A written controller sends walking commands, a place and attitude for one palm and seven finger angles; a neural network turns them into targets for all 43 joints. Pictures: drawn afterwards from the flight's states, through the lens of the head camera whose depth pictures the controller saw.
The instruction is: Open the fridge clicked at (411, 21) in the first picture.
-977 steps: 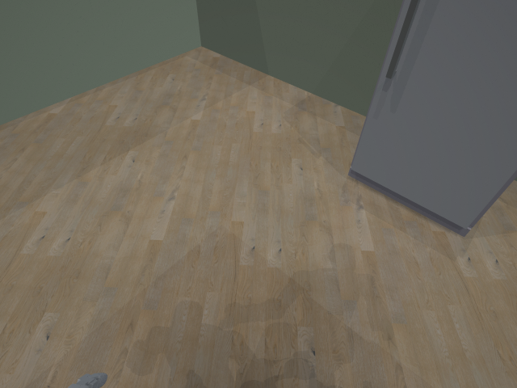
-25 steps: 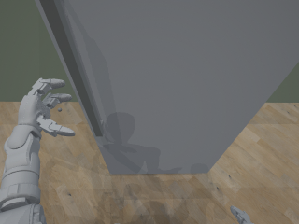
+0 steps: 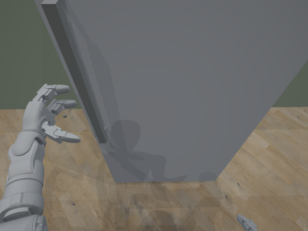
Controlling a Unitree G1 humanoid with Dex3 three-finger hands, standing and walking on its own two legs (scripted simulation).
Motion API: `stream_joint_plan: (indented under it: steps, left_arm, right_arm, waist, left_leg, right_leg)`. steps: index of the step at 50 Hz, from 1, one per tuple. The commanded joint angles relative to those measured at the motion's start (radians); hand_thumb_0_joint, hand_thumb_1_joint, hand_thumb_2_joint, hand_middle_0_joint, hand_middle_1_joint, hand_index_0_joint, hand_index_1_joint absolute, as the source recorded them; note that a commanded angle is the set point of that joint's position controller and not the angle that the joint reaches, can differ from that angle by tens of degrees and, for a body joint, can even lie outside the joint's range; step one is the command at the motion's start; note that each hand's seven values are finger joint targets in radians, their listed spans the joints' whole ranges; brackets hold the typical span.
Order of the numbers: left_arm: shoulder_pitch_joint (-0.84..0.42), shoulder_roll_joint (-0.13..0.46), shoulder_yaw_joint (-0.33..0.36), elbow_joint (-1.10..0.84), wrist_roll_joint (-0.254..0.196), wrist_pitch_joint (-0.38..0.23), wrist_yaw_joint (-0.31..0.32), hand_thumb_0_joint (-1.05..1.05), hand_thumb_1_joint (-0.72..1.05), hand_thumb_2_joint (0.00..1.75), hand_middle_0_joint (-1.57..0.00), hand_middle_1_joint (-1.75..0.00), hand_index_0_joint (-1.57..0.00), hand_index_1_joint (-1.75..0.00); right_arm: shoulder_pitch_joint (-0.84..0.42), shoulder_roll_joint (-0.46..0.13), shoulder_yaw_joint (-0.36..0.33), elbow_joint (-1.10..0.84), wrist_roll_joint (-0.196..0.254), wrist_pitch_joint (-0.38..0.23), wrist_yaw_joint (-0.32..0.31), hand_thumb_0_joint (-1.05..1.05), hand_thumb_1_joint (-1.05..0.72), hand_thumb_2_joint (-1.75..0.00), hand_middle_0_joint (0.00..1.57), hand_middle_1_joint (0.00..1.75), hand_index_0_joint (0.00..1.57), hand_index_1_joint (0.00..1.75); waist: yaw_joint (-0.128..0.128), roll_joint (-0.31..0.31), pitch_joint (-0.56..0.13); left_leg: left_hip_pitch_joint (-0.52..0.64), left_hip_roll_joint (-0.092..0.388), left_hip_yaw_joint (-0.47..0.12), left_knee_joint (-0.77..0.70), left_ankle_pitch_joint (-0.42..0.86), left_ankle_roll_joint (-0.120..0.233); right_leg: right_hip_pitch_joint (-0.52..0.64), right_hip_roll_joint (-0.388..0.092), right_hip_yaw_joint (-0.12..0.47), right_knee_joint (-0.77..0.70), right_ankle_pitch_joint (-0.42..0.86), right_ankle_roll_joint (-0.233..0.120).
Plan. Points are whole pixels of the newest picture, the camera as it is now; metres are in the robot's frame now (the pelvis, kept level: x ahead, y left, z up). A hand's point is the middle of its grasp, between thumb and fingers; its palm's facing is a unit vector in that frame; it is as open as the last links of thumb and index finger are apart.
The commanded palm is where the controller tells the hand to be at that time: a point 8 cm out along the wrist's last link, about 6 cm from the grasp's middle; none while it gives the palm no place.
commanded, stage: move the hooked fingers beside the handle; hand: left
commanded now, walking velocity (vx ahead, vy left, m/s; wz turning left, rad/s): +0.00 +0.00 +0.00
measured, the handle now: (88, 90) +0.44 +0.18 +0.13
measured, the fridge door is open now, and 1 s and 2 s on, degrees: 0 0 0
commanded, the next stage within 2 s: feel for the door with the fingertips in 0.06 s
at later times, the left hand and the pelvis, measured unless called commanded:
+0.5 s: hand (78, 117) +0.37 +0.20 +0.10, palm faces +0.01 -1.00 +0.00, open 14.0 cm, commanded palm +0.34 +0.26 +0.10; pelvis +0.00 +0.00 +0.00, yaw +0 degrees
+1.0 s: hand (81, 114) +0.39 +0.20 +0.09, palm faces +0.02 -1.00 -0.01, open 14.0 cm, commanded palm +0.36 +0.26 +0.10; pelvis +0.00 -0.01 +0.00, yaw +0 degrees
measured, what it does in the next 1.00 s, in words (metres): stands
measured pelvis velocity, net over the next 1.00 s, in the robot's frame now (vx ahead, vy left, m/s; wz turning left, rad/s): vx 0.00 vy -0.01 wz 0.01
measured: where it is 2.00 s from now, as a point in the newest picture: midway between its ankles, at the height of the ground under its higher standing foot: outside the picture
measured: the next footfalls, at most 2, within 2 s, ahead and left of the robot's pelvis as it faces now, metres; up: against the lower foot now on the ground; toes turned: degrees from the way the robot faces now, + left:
none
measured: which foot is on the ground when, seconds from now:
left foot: down 0.00-1.00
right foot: down 0.00-1.00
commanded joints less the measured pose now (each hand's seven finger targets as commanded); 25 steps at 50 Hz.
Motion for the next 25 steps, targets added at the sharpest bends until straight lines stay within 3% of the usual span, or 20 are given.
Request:
stream_joint_plan:
  steps: [1, 4, 5, 8, 10, 11, 12, 14, 15, 17, 22, 23, 25]
  left_arm:
    - [-0.271, 0.281, 0.085, -0.142, -0.026, -0.038, -0.017, 0.00, -0.50, 0.30, -0.30, -1.20, -0.30, -1.20]
    - [-0.306, 0.251, 0.055, -0.190, -0.034, -0.065, -0.033, 0.00, -0.50, 0.30, -0.30, -1.20, -0.30, -1.20]
    - [-0.331, 0.256, 0.057, -0.206, -0.040, -0.075, -0.036, 0.00, -0.50, 0.30, -0.30, -1.20, -0.30, -1.20]
    - [-0.373, 0.282, 0.070, -0.233, -0.048, -0.105, -0.040, 0.00, -0.50, 0.30, -0.30, -1.20, -0.30, -1.20]
    - [-0.389, 0.228, 0.021, -0.223, -0.045, -0.104, -0.043, 0.00, -0.50, 0.30, -0.30, -1.20, -0.30, -1.20]
    - [-0.394, 0.243, 0.037, -0.208, -0.043, -0.101, -0.037, 0.00, -0.50, 0.30, -0.30, -1.20, -0.30, -1.20]
    - [-0.400, 0.208, 0.001, -0.211, -0.040, -0.096, -0.035, 0.00, -0.50, 0.30, -0.30, -1.20, -0.30, -1.20]
    - [-0.388, 0.200, -0.006, -0.198, -0.032, -0.081, -0.026, 0.00, -0.50, 0.30, -0.30, -1.20, -0.30, -1.20]
    - [-0.383, 0.234, 0.022, -0.192, -0.029, -0.075, -0.015, 0.00, -0.50, 0.30, -0.30, -1.20, -0.30, -1.20]
    - [-0.365, 0.221, 0.017, -0.188, -0.023, -0.067, 0.002, 0.00, -0.50, 0.30, -0.30, -1.20, -0.30, -1.20]
    - [-0.316, 0.184, 0.007, -0.281, -0.019, -0.085, 0.054, 0.00, -0.50, 0.30, -0.30, -1.20, -0.30, -1.20]
    - [-0.271, 0.205, 0.032, -0.287, -0.019, -0.090, 0.065, 0.00, -0.50, 0.30, -0.30, -1.20, -0.30, -1.20]
    - [-0.256, 0.156, -0.005, -0.313, -0.017, -0.091, 0.077, 0.00, -0.50, 0.30, -0.30, -1.20, -0.30, -1.20]
  right_arm:
    - [-0.008, -0.153, -0.060, -0.131, 0.005, -0.033, -0.016, 0.00, -0.90, -0.90, 0.20, 0.30, 0.20, 0.30]
    - [-0.007, -0.150, -0.063, -0.136, 0.005, -0.035, -0.017, 0.00, -0.90, -0.90, 0.20, 0.30, 0.20, 0.30]
    - [-0.007, -0.150, -0.065, -0.135, 0.004, -0.038, -0.018, 0.00, -0.90, -0.90, 0.20, 0.30, 0.20, 0.30]
    - [0.001, -0.154, -0.067, -0.123, 0.003, -0.041, -0.024, 0.00, -0.90, -0.90, 0.20, 0.30, 0.20, 0.30]
    - [-0.009, -0.146, -0.063, -0.118, 0.006, -0.045, -0.025, 0.00, -0.90, -0.90, 0.20, 0.30, 0.20, 0.30]
    - [-0.004, -0.149, -0.065, -0.109, 0.005, -0.047, -0.028, 0.00, -0.90, -0.90, 0.20, 0.30, 0.20, 0.30]
    - [-0.009, -0.146, -0.064, -0.108, 0.006, -0.049, -0.027, 0.00, -0.90, -0.90, 0.20, 0.30, 0.20, 0.30]
    - [-0.006, -0.147, -0.064, -0.107, 0.005, -0.050, -0.025, 0.00, -0.90, -0.90, 0.20, 0.30, 0.20, 0.30]
    - [-0.005, -0.149, -0.065, -0.104, 0.004, -0.049, -0.025, 0.00, -0.90, -0.90, 0.20, 0.30, 0.20, 0.30]
    - [-0.010, -0.145, -0.065, -0.109, 0.004, -0.046, -0.022, 0.00, -0.90, -0.90, 0.20, 0.30, 0.20, 0.30]
    - [-0.020, -0.132, -0.067, -0.129, -0.001, -0.051, -0.006, 0.00, -0.90, -0.90, 0.20, 0.30, 0.20, 0.30]
    - [-0.015, -0.136, -0.070, -0.130, -0.004, -0.051, -0.003, 0.00, -0.90, -0.90, 0.20, 0.30, 0.20, 0.30]
    - [-0.025, -0.129, -0.070, -0.133, 0.000, -0.052, 0.003, 0.00, -0.90, -0.90, 0.20, 0.30, 0.20, 0.30]
  waist:
    - [0.019, 0.013, -0.218]
    - [0.008, 0.017, -0.252]
    - [0.006, 0.034, -0.254]
    - [0.001, 0.013, -0.279]
    - [-0.010, 0.058, -0.263]
    - [-0.009, 0.033, -0.255]
    - [-0.014, 0.053, -0.248]
    - [-0.010, 0.059, -0.254]
    - [-0.001, 0.052, -0.251]
    - [0.006, 0.047, -0.250]
    - [0.026, 0.054, -0.312]
    - [0.035, 0.028, -0.325]
    - [0.026, 0.022, -0.306]
  left_leg:
    - [0.110, -0.058, 0.000, -0.112, 0.215, 0.043]
    - [0.139, -0.060, 0.003, -0.102, 0.224, 0.048]
    - [0.145, -0.059, 0.004, -0.098, 0.218, 0.047]
    - [0.157, -0.057, -0.006, -0.092, 0.227, 0.049]
    - [0.167, -0.062, -0.005, -0.095, 0.196, 0.048]
    - [0.160, -0.059, -0.012, -0.097, 0.187, 0.047]
    - [0.165, -0.061, -0.010, -0.099, 0.179, 0.048]
    - [0.165, -0.061, -0.012, -0.099, 0.185, 0.047]
    - [0.155, -0.061, -0.014, -0.100, 0.181, 0.046]
    - [0.151, -0.062, -0.013, -0.104, 0.182, 0.045]
    - [0.183, -0.061, -0.007, -0.101, 0.255, 0.041]
    - [0.182, -0.059, -0.007, -0.095, 0.287, 0.044]
    - [0.180, -0.057, -0.002, -0.103, 0.278, 0.041]
  right_leg:
    - [0.114, 0.053, -0.009, -0.091, 0.294, -0.033]
    - [0.116, 0.057, -0.001, -0.092, 0.303, -0.033]
    - [0.108, 0.057, 0.001, -0.093, 0.298, -0.033]
    - [0.120, 0.060, 0.002, -0.088, 0.302, -0.035]
    - [0.086, 0.059, 0.002, -0.093, 0.268, -0.033]
    - [0.079, 0.058, -0.001, -0.096, 0.254, -0.033]
    - [0.067, 0.056, -0.001, -0.099, 0.243, -0.032]
    - [0.069, 0.054, -0.002, -0.097, 0.247, -0.033]
    - [0.076, 0.052, -0.002, -0.098, 0.243, -0.033]
    - [0.079, 0.051, -0.004, -0.097, 0.240, -0.034]
    - [0.130, 0.052, -0.007, -0.081, 0.319, -0.034]
    - [0.154, 0.055, -0.007, -0.074, 0.349, -0.035]
    - [0.144, 0.055, -0.010, -0.076, 0.353, -0.030]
